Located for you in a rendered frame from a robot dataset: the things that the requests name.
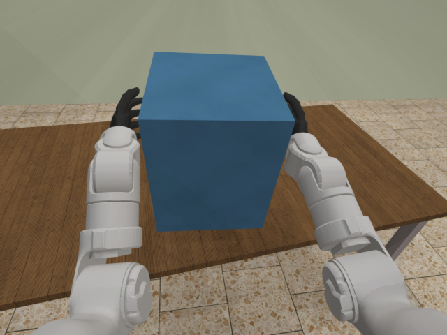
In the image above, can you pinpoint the right robot upper arm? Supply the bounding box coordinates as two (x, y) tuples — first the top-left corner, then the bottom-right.
(322, 250), (447, 335)

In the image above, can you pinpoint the table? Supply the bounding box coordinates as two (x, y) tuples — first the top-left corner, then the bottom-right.
(0, 104), (447, 311)

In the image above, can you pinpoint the left robot upper arm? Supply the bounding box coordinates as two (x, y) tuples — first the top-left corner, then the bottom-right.
(29, 262), (152, 335)

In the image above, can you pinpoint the robot right forearm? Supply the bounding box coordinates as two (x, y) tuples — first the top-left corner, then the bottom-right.
(284, 133), (409, 300)

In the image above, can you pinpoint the robot left forearm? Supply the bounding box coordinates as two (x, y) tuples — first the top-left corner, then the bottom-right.
(69, 126), (142, 316)

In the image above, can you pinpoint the left robot hand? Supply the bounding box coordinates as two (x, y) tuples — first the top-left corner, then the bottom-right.
(110, 87), (143, 140)

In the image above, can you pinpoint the carton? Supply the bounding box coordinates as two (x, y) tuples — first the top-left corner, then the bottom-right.
(138, 52), (295, 232)

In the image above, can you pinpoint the right robot hand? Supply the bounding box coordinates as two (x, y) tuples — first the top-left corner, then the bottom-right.
(283, 92), (308, 135)

